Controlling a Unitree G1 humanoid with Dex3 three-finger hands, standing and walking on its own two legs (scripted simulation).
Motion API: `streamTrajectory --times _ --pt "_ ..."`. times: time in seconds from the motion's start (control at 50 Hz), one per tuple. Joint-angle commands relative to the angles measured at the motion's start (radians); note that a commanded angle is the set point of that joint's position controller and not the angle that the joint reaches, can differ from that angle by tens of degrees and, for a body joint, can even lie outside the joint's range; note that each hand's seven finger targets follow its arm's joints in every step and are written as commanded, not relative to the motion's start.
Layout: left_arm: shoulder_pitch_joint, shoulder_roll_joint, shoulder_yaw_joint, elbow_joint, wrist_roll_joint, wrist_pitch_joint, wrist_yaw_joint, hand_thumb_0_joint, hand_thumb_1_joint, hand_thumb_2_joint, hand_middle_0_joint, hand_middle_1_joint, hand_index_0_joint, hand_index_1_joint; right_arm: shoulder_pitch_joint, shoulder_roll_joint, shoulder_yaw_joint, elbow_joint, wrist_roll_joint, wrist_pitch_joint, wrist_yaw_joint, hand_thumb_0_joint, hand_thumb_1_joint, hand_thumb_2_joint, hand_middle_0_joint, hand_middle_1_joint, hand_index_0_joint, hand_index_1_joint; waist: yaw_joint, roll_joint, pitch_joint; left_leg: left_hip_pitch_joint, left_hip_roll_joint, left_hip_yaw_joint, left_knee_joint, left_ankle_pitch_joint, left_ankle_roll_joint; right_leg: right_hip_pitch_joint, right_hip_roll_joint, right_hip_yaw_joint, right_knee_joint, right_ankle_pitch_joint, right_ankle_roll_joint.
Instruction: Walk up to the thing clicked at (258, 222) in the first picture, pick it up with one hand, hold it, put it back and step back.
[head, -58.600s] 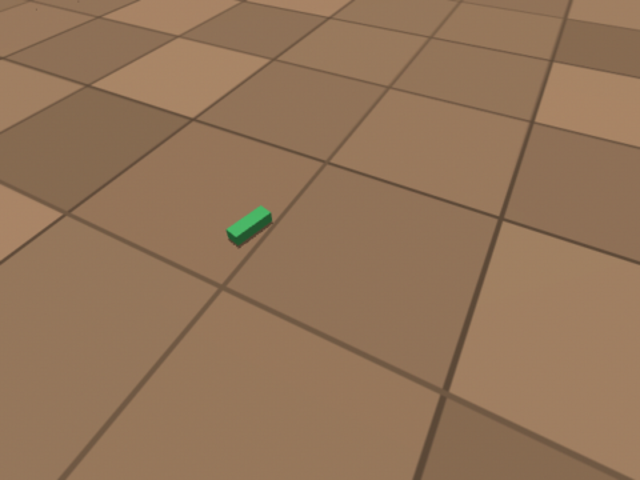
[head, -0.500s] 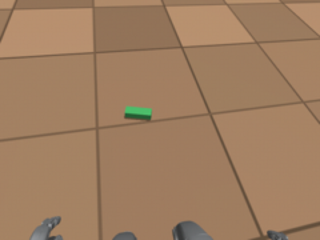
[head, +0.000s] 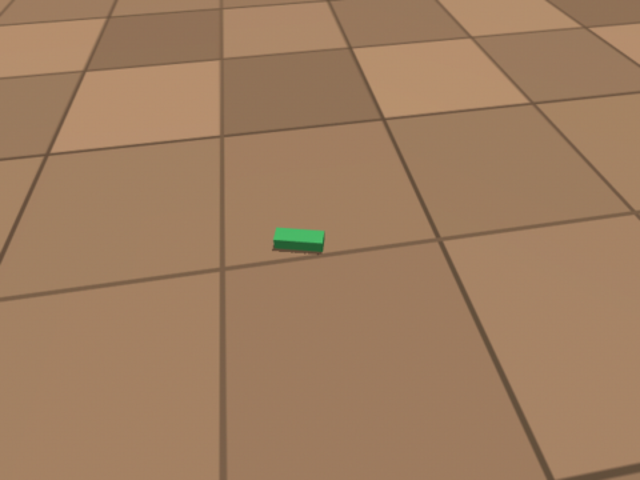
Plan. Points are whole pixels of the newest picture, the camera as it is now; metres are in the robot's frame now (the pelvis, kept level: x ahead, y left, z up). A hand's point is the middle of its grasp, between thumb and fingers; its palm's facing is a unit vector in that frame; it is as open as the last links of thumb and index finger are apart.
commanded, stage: step back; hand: left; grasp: from above
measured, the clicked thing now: (299, 239) +1.08 +0.16 -0.73
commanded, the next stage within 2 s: stand in 0.58 s
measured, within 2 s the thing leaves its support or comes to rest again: neither
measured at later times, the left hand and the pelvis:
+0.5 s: hand out of the picture +0.11 +0.26 -0.13, palm faces +0.07 -0.92 -0.38, open 7.4 cm; pelvis +0.04 -0.01 +0.00, yaw +3 degrees
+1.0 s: hand out of the picture +0.13 +0.26 -0.13, palm faces +0.03 -0.94 -0.33, open 7.4 cm; pelvis +0.05 +0.01 +0.02, yaw +2 degrees
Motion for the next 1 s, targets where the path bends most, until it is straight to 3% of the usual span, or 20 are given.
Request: streamTrajectory --times 0.0,0.06,0.16,0.22,0.24,0.26,0.28,0.3,0.36,0.44,0.48,0.5,0.52,0.54,0.56,0.58,0.62,0.68,0.72,0.98 --pt "-0.109 0.212 0.039 -0.102 -0.017 -0.021 0.021 0.000 0.900 0.900 -0.200 -0.300 -0.200 -0.300 0.071 -0.372 -0.107 -0.078 0.000 -0.055 -0.018 0.000 -0.900 -0.900 0.200 0.300 0.200 0.300 -0.083 0.185 -0.099 0.171 0.398 -0.580 -0.310 -0.176 0.284 -0.292 0.045 0.017 0.257 -0.224 -0.058" --pt "-0.066 0.195 0.032 -0.081 -0.013 -0.024 0.007 0.000 0.900 0.900 -0.200 -0.300 -0.200 -0.300 -0.014 -0.286 -0.081 -0.105 -0.006 -0.048 -0.022 0.000 -0.900 -0.900 0.200 0.300 0.200 0.300 -0.037 0.155 -0.009 0.095 0.307 -0.397 -0.311 -0.188 0.213 -0.308 0.015 0.018 0.221 -0.134 -0.064" --pt "-0.036 0.154 0.031 -0.032 -0.020 -0.031 0.003 0.000 0.900 0.900 -0.200 -0.300 -0.200 -0.300 -0.074 -0.241 -0.058 -0.117 -0.001 -0.042 -0.022 0.000 -0.900 -0.900 0.200 0.300 0.200 0.300 -0.029 0.193 -0.059 -0.032 0.225 -0.226 -0.244 0.013 0.154 -0.062 0.062 -0.069 -0.042 0.050 -0.029" --pt "0.037 0.171 0.041 0.021 -0.010 -0.042 0.021 0.000 0.900 0.900 -0.200 -0.300 -0.200 -0.300 -0.135 -0.163 -0.023 -0.128 0.021 -0.016 -0.025 0.000 -0.900 -0.900 0.200 0.300 0.200 0.300 0.041 0.117 -0.079 -0.229 0.147 -0.144 -0.058 -0.098 0.071 0.199 0.081 -0.047 -0.230 0.198 -0.033" --pt "0.036 0.222 0.057 0.015 0.004 -0.043 0.027 0.000 0.900 0.900 -0.200 -0.300 -0.200 -0.300 -0.119 -0.121 -0.009 -0.135 0.024 -0.014 -0.030 0.000 -0.900 -0.900 0.200 0.300 0.200 0.300 0.045 -0.028 -0.067 -0.308 0.054 -0.123 0.063 -0.198 0.036 0.193 -0.045 0.153 -0.325 0.051 -0.064" --pt "-0.009 0.290 0.066 -0.012 0.012 -0.048 0.030 0.000 0.900 0.900 -0.200 -0.300 -0.200 -0.300 -0.078 -0.114 -0.005 -0.130 0.021 -0.008 -0.037 0.000 -0.900 -0.900 0.200 0.300 0.200 0.300 0.019 -0.134 -0.064 -0.287 -0.009 -0.123 0.205 -0.276 0.007 0.070 -0.238 0.436 -0.488 -0.236 -0.134" --pt "-0.137 0.317 0.068 -0.042 0.013 -0.045 0.027 0.000 0.900 0.900 -0.200 -0.300 -0.200 -0.300 -0.039 -0.188 -0.033 -0.090 0.011 0.002 -0.043 0.000 -0.900 -0.900 0.200 0.300 0.200 0.300 -0.012 -0.089 -0.020 -0.171 0.046 -0.125 0.312 -0.306 -0.004 -0.132 -0.340 0.499 -0.531 -0.420 -0.224" --pt "-0.187 0.296 0.061 -0.062 0.014 -0.044 0.025 0.000 0.900 0.900 -0.200 -0.300 -0.200 -0.300 -0.015 -0.230 -0.047 -0.068 0.012 0.001 -0.039 0.000 -0.900 -0.900 0.200 0.300 0.200 0.300 -0.034 -0.067 0.018 -0.125 0.075 -0.114 0.326 -0.282 -0.011 -0.199 -0.324 0.481 -0.507 -0.377 -0.254" --pt "-0.178 0.235 0.050 -0.051 0.003 -0.054 0.022 0.000 0.900 0.900 -0.200 -0.300 -0.200 -0.300 -0.007 -0.208 -0.039 -0.036 0.010 -0.009 -0.032 0.000 -0.900 -0.900 0.200 0.300 0.200 0.300 -0.023 -0.076 0.000 -0.150 0.066 -0.127 0.285 -0.210 -0.007 -0.102 -0.214 0.279 -0.422 -0.092 -0.193" --pt "-0.167 0.236 0.047 -0.030 0.001 -0.052 0.020 0.000 0.900 0.900 -0.200 -0.300 -0.200 -0.300 -0.019 -0.184 -0.028 -0.028 0.006 -0.022 -0.030 0.000 -0.900 -0.900 0.200 0.300 0.200 0.300 -0.014 -0.138 -0.061 -0.106 0.079 -0.040 0.095 -0.210 -0.018 0.002 -0.187 0.167 -0.324 0.212 -0.181" --pt "-0.200 0.222 0.039 -0.030 -0.012 -0.042 0.018 0.000 0.900 0.900 -0.200 -0.300 -0.200 -0.300 0.019 -0.168 -0.027 -0.002 0.003 -0.033 -0.033 0.000 -0.900 -0.900 0.200 0.300 0.200 0.300 -0.047 -0.122 -0.101 0.018 0.050 0.019 -0.110 -0.073 -0.016 -0.003 -0.150 0.077 -0.213 0.377 -0.150" --pt "-0.189 0.204 0.032 -0.027 -0.018 -0.036 0.018 0.000 0.900 0.900 -0.200 -0.300 -0.200 -0.300 0.021 -0.172 -0.032 0.007 -0.002 -0.039 -0.037 0.000 -0.900 -0.900 0.200 0.300 0.200 0.300 -0.050 -0.095 -0.125 0.068 0.055 0.007 -0.191 0.086 -0.011 0.014 -0.125 0.036 -0.132 0.526 -0.116" --pt "-0.175 0.180 0.027 -0.030 -0.024 -0.033 0.020 0.000 0.900 0.900 -0.200 -0.300 -0.200 -0.300 0.026 -0.201 -0.044 0.008 -0.006 -0.044 -0.041 0.000 -0.900 -0.900 0.200 0.300 0.200 0.300 -0.044 -0.049 -0.166 0.124 0.100 -0.055 -0.183 0.285 0.011 0.004 -0.091 0.003 -0.039 0.577 -0.077" --pt "-0.166 0.152 0.021 -0.040 -0.033 -0.030 0.021 0.000 0.900 0.900 -0.200 -0.300 -0.200 -0.300 0.014 -0.244 -0.052 0.001 -0.009 -0.049 -0.047 0.000 -0.900 -0.900 0.200 0.300 0.200 0.300 -0.027 0.057 -0.194 0.169 0.219 -0.192 -0.173 0.472 0.055 -0.057 -0.031 -0.035 0.041 0.493 -0.039" --pt "-0.151 0.116 -0.002 -0.018 -0.055 -0.021 0.018 0.000 0.900 0.900 -0.200 -0.300 -0.200 -0.300 -0.076 -0.302 -0.042 -0.027 0.002 -0.067 -0.049 0.000 -0.900 -0.900 0.200 0.300 0.200 0.300 -0.003 0.068 -0.170 0.180 0.302 -0.301 -0.195 0.542 0.116 -0.097 0.037 -0.028 -0.048 0.246 -0.015" --pt "-0.161 0.129 -0.005 0.002 -0.055 -0.017 0.018 0.000 0.900 0.900 -0.200 -0.300 -0.200 -0.300 -0.117 -0.291 -0.039 -0.012 0.007 -0.072 -0.046 0.000 -0.900 -0.900 0.200 0.300 0.200 0.300 0.014 0.081 -0.131 0.083 0.310 -0.316 -0.186 0.473 0.127 -0.010 0.017 0.006 -0.123 0.187 -0.015" --pt "-0.182 0.145 -0.005 0.030 -0.037 -0.021 0.010 0.000 0.900 0.900 -0.200 -0.300 -0.200 -0.300 -0.152 -0.235 -0.025 -0.009 0.020 -0.065 -0.041 0.000 -0.900 -0.900 0.200 0.300 0.200 0.300 0.001 0.072 -0.140 0.084 0.233 -0.172 -0.186 0.403 0.065 0.065 -0.015 0.007 -0.191 0.307 -0.030" --pt "-0.168 0.158 -0.012 0.053 -0.033 -0.027 0.010 0.000 0.900 0.900 -0.200 -0.300 -0.200 -0.300 -0.124 -0.232 -0.018 0.016 0.027 -0.065 -0.047 0.000 -0.900 -0.900 0.200 0.300 0.200 0.300 -0.015 0.095 -0.184 0.136 0.188 -0.115 -0.159 0.525 0.018 0.142 -0.047 0.025 -0.194 0.549 -0.048" --pt "-0.185 0.152 -0.021 0.063 -0.033 -0.022 0.012 0.000 0.900 0.900 -0.200 -0.300 -0.200 -0.300 -0.137 -0.228 -0.015 0.030 0.029 -0.062 -0.050 0.000 -0.900 -0.900 0.200 0.300 0.200 0.300 -0.021 0.103 -0.179 0.164 0.185 -0.099 -0.184 0.551 0.013 0.123 -0.037 0.021 -0.214 0.540 -0.041" --pt "-0.219 0.153 -0.042 0.114 -0.021 -0.027 0.007 0.000 0.900 0.900 -0.200 -0.300 -0.200 -0.300 -0.229 -0.210 -0.005 0.055 0.027 -0.043 -0.036 0.000 -0.900 -0.900 0.200 0.300 0.200 0.300 -0.031 0.045 -0.125 0.185 0.181 -0.079 -0.283 0.329 0.006 0.130 -0.055 0.031 -0.364 0.445 -0.021"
